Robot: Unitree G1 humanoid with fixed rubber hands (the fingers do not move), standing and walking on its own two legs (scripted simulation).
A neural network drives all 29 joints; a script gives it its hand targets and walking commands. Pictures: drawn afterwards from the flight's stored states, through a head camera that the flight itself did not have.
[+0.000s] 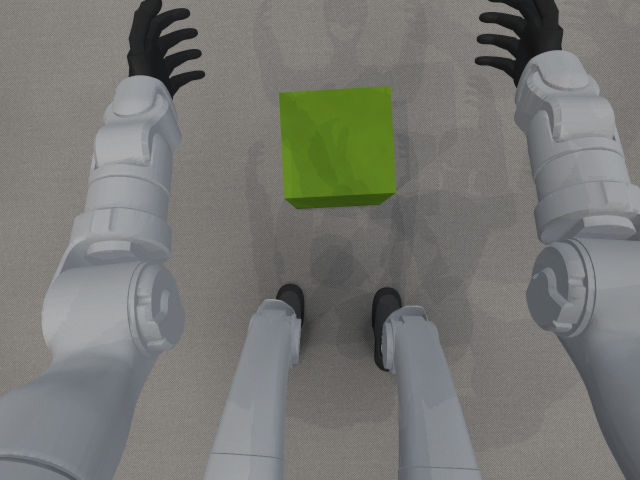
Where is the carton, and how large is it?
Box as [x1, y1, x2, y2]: [279, 86, 395, 208]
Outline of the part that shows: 390,86 279,93 284,198 296,208 379,204 395,192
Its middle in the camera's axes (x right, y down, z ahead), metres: +0.03 -0.18 +0.85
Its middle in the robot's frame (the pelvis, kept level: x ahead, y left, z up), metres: +0.53 +0.02 -0.53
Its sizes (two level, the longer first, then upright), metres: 0.210 0.200 0.250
